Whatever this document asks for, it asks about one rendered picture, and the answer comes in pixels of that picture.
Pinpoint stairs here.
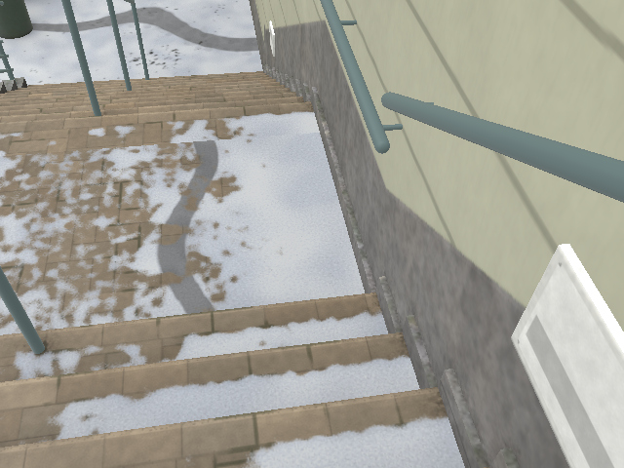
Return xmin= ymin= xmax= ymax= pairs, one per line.
xmin=0 ymin=292 xmax=489 ymax=468
xmin=0 ymin=71 xmax=304 ymax=123

